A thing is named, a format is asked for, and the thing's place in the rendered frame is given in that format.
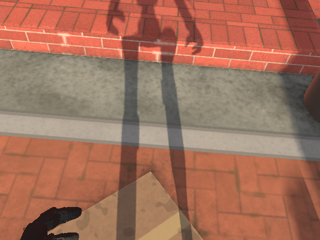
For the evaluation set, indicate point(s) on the left robot hand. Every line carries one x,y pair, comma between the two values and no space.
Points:
48,220

